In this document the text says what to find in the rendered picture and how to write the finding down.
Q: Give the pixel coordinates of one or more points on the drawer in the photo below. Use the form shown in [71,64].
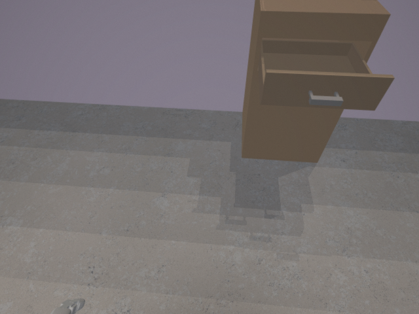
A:
[289,69]

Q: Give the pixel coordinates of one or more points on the handle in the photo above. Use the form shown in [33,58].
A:
[325,100]

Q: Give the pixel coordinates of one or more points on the cabinet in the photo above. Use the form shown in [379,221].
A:
[300,134]

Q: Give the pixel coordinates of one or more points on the robot left hand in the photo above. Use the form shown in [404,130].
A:
[69,306]

